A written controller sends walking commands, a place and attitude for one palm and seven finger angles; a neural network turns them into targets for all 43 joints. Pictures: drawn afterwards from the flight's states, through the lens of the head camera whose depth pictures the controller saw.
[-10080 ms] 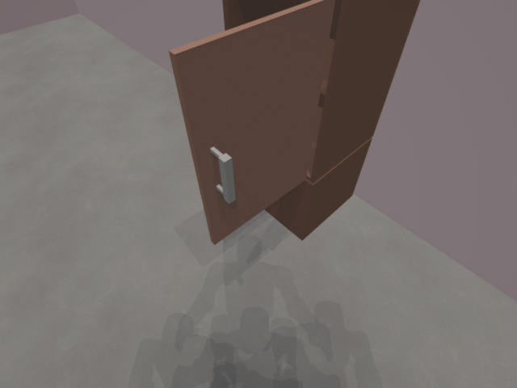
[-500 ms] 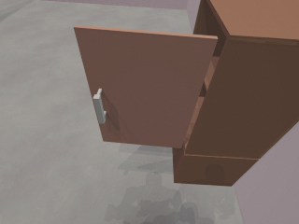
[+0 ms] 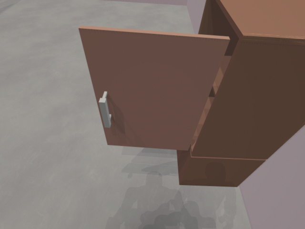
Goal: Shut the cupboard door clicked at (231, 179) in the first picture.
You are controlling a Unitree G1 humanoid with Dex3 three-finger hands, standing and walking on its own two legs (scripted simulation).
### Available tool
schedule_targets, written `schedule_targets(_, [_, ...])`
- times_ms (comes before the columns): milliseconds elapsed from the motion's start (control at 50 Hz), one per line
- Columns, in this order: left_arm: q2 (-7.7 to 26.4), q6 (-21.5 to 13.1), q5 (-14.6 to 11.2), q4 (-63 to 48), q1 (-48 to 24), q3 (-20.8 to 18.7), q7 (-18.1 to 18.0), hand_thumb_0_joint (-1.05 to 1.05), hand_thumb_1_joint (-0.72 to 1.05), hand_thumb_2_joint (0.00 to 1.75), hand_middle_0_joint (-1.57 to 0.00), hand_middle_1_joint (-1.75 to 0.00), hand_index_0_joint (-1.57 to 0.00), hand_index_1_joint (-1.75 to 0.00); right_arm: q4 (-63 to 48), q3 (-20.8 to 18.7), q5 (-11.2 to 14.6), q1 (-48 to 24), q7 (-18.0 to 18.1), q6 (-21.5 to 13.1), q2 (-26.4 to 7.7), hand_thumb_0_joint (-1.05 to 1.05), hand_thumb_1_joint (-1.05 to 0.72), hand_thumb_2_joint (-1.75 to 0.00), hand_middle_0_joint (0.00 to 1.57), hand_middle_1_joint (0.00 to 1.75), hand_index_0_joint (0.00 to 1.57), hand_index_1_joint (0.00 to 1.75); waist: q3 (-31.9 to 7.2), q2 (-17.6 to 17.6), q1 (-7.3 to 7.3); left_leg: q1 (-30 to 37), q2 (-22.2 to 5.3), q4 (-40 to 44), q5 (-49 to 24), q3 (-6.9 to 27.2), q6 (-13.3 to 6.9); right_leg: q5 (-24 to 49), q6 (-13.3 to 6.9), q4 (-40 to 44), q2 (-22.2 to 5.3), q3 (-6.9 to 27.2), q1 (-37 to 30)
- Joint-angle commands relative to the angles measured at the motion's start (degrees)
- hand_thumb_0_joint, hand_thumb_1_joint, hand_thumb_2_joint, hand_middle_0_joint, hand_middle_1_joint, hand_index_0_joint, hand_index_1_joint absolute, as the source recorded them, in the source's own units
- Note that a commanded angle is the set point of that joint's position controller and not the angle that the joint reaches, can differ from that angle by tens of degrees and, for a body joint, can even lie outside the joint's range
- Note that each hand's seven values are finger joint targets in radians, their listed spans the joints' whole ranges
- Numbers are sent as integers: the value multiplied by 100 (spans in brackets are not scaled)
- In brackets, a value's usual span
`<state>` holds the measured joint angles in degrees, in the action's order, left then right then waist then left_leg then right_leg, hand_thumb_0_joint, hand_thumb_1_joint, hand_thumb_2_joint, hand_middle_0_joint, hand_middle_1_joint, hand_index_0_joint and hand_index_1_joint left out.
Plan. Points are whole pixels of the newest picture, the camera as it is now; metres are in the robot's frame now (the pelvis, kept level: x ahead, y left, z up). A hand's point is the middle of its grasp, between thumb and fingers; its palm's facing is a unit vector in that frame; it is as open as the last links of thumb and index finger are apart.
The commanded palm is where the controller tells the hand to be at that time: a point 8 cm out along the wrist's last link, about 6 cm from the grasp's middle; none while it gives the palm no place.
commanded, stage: look again from close up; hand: left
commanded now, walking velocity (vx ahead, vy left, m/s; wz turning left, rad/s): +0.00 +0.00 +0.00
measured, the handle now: (106, 109) +0.52 +0.21 -0.05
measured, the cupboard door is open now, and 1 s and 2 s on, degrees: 88 88 88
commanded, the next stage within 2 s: shuffle to correct the standing spot in 0.56 s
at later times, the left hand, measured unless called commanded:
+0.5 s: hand out of the picture +0.05 +0.19 -0.18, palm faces -0.02 -0.98 -0.21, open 7.3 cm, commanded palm none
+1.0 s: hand out of the picture +0.03 +0.17 -0.18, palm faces +0.00 -0.98 -0.21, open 7.3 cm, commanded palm none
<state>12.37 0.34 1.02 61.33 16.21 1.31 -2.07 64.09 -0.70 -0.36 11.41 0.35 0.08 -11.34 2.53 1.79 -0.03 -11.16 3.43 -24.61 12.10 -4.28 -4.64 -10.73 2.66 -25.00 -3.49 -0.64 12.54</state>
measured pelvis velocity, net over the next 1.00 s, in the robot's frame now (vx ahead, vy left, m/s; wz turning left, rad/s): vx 0.05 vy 0.00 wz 0.00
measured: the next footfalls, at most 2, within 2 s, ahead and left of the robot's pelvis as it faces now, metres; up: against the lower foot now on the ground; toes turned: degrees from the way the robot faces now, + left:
none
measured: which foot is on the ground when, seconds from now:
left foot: down 0.00-1.00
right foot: down 0.00-1.00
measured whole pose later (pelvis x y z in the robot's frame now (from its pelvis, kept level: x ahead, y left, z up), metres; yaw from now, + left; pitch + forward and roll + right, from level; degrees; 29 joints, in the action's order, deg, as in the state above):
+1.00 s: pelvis +0.05 +0.00 -0.01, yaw +0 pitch -1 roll +0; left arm 8.9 -1.2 0.7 64.3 18.5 1.8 -2.6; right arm 61.9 1.1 -0.8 18.3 1.5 -1.3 -9.6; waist 1.7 -1.2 0.2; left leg -9.8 3.2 -30.8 20.0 -4.2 -4.6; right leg -18.9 1.1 -31.7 -3.6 -1.0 11.5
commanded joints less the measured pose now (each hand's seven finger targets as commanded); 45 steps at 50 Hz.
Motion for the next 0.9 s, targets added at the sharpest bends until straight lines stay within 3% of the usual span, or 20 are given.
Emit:
schedule_targets(0, [632, -94, 22, -221, 143, -139, -51, 0, 90, 90, -20, -30, -20, -30, -266, -130, 12, -34, 33, -136, -851, 0, -90, -90, 20, 30, 20, 30, 91, -184, -2, -181, -982, 911, 363, 985, 217, 73, -291, 356, -319, 341, 12])
schedule_targets(220, [605, -110, 17, -177, 105, -139, -63, 0, 90, 90, -20, -30, -20, -30, -202, -118, 18, -122, 42, -155, -804, 0, -90, -90, 20, 30, 20, 30, -51, -154, 0, 69, -946, 784, -248, 875, 247, 356, -261, 391, -363, 375, -109])
schedule_targets(360, [585, -117, -6, -145, 55, -147, -79, 0, 90, 90, -20, -30, -20, -30, -110, -93, 17, -95, 67, -177, -773, 0, -90, -90, 20, 30, 20, 30, -176, -151, -1, 286, -955, 678, -1001, 816, 269, 681, -256, 365, -381, 384, -270])
schedule_targets(640, [536, -84, -11, -60, 35, -144, -77, 0, 90, 90, -20, -30, -20, -30, 28, -67, 19, 64, 76, -163, -718, 0, -90, -90, 20, 30, 20, 30, 23, -148, -4, 239, -956, 914, -638, 838, 305, 453, -232, 483, -367, 357, -328])
schedule_targets(680, [389, -77, -5, 7, 139, -122, -66, 0, 90, 90, -20, -30, -20, -30, 106, -45, -3, 212, 64, -140, -617, 0, -90, -90, 20, 30, 20, 30, -33, -177, 9, 276, -940, 971, 53, 830, 302, 93, -233, 465, -331, 288, -340])
schedule_targets(740, [299, -9, 49, -4, 210, -146, -13, 0, 90, 90, -20, -30, -20, -30, 105, -81, -25, 339, 58, -60, -690, 0, -90, -90, 20, 30, 20, 30, 399, -423, 14, -136, -1087, 1370, 1751, 1102, 189, -767, -262, 107, -129, 42, -32])
schedule_targets(780, [243, -15, 72, -21, 314, -162, 26, 0, 90, 90, -20, -30, -20, -30, 62, -108, -26, 374, 58, -57, -725, 0, -90, -90, 20, 30, 20, 30, 588, -517, -30, -291, -1197, 1477, 2084, 1245, 76, -810, -284, -91, -61, -86, 80])
schedule_targets(800, [227, -27, 71, -29, 364, -159, 28, 0, 90, 90, -20, -30, -20, -30, 47, -100, -17, 396, 64, -63, -696, 0, -90, -90, 20, 30, 20, 30, 655, -353, -60, -336, -1203, 1417, 1892, 1239, 41, -675, -292, -59, -69, -61, 73])
schedule_targets(820, [247, -258, 99, 305, 659, -34, -206, 0, 90, 90, -20, -30, -20, -30, -369, 53, -32, 139, 50, -174, -773, 0, -90, -90, 20, 30, 20, 30, 572, -473, -146, -526, -1041, 188, -1271, 729, 195, 374, -275, -115, -198, 130, 28])
schedule_targets(840, [425, -257, 25, 80, 570, -81, -165, 0, 90, 90, -20, -30, -20, -30, -475, 86, -74, 346, 21, -202, -409, 0, -90, -90, 20, 30, 20, 30, 255, -290, -134, -430, -807, 107, -53, 678, 287, -492, -481, -113, -277, 254, -58])
schedule_targets(860, [395, -235, 20, 42, 410, -83, -124, 0, 90, 90, -20, -30, -20, -30, -545, 86, -68, 577, 29, -222, -475, 0, -90, -90, 20, 30, 20, 30, 211, -492, 23, -428, -872, 222, 38, 847, 284, -812, -560, -305, -195, 224, 120])
schedule_targets(880, [300, -214, 12, -22, 410, -69, -99, 0, 90, 90, -20, -30, -20, -30, -579, 93, -60, 731, 47, -248, -483, 0, -90, -90, 20, 30, 20, 30, 23, -923, 38, -247, -1007, 282, -671, 995, 242, -683, -545, -525, -62, 31, 115])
